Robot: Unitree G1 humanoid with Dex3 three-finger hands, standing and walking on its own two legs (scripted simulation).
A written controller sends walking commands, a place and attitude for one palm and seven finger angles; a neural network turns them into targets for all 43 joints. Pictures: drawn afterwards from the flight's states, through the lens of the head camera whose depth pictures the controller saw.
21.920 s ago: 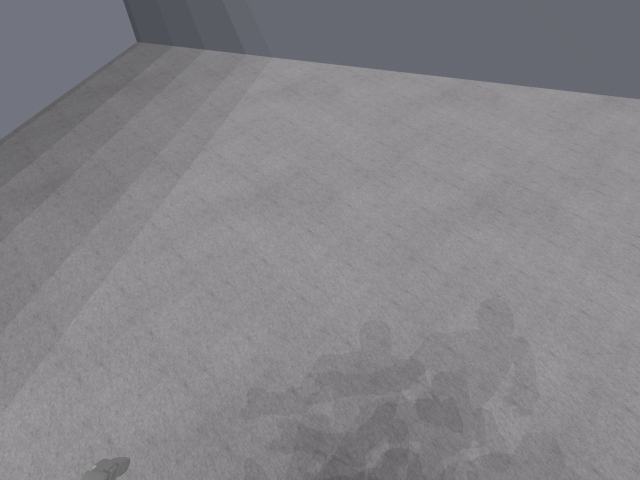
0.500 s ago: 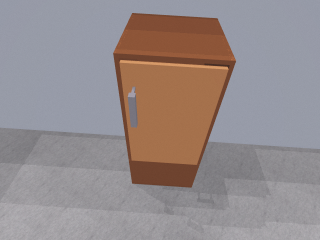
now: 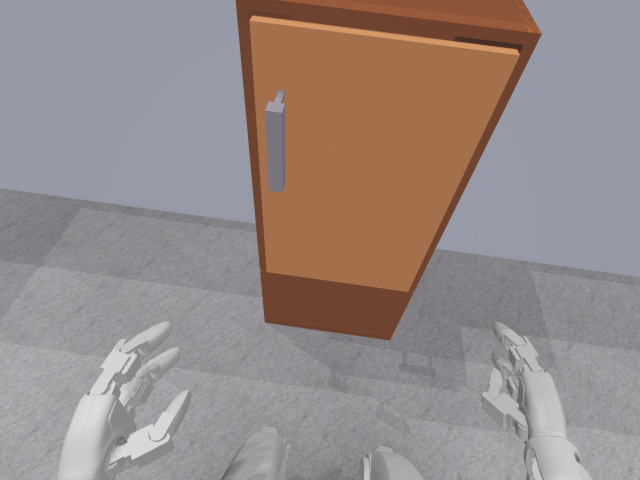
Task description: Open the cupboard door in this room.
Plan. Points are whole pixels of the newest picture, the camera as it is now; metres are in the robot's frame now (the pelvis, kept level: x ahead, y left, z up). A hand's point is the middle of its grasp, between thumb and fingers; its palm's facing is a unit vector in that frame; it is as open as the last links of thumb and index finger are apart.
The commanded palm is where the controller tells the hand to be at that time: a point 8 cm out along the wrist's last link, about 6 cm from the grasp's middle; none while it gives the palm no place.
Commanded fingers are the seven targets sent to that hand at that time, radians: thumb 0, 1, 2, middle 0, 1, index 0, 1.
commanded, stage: raise the hand with hooked fingers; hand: left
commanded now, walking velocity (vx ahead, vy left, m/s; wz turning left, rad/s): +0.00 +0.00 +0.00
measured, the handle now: (278, 142) +0.59 +0.14 +0.08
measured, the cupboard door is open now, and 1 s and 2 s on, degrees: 0 0 0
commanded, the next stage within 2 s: move the hooked fingers beside the handle in 1.62 s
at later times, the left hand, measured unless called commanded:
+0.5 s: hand (150, 325) +0.26 +0.23 +0.06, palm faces +0.02 -1.00 -0.07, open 11.9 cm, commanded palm +0.24 +0.28 +0.07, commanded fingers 0.00 -0.27 0.40 -0.28 -1.05 -0.28 -1.05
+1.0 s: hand (125, 276) +0.31 +0.27 +0.08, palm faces +0.01 -1.00 -0.06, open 13.9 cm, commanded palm +0.29 +0.31 +0.09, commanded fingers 0.00 -0.50 0.30 -0.30 -1.20 -0.30 -1.20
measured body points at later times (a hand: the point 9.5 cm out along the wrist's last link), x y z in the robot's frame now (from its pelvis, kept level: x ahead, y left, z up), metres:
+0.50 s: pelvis +0.04 +0.00 +0.01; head +0.12 +0.01 +0.46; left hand +0.26 +0.28 +0.07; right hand +0.21 -0.26 -0.07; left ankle +0.06 +0.11 -0.63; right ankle +0.05 -0.12 -0.63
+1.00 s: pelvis +0.04 +0.00 +0.03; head +0.11 +0.01 +0.47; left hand +0.30 +0.32 +0.09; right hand +0.21 -0.24 -0.05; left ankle +0.06 +0.11 -0.63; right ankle +0.05 -0.12 -0.63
